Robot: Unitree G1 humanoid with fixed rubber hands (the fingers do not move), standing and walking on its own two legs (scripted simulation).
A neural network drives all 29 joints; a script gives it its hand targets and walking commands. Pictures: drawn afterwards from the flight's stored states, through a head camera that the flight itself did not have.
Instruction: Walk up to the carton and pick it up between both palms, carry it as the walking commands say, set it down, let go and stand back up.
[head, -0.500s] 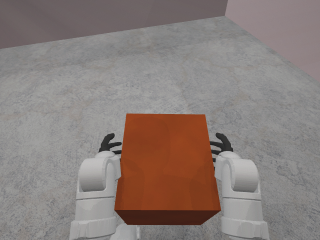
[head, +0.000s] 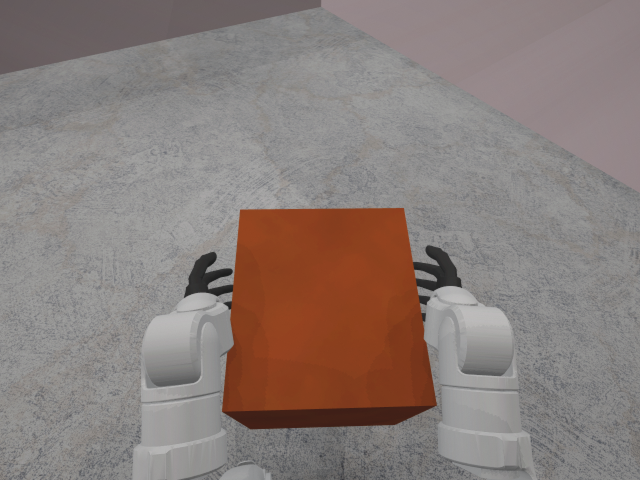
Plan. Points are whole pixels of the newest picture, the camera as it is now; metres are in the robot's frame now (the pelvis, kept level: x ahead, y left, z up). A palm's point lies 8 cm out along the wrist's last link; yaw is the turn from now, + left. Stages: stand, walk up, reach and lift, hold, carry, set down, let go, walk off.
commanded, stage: carry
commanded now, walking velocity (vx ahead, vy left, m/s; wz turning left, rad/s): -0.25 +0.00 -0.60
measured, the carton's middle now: (322, 324) +0.32 +0.02 +0.00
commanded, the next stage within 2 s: none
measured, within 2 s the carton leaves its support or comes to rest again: neither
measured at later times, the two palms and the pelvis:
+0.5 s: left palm out of the picture +0.10 +0.05 +0.09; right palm out of the picture +0.02 -0.22 +0.09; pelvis -0.23 +0.00 +0.00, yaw -19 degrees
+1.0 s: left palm out of the picture -0.10 +0.03 +0.10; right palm out of the picture -0.25 -0.21 +0.10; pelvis -0.43 +0.07 +0.01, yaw -36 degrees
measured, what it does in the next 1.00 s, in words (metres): walks backwards, turning right: left foot, then right foot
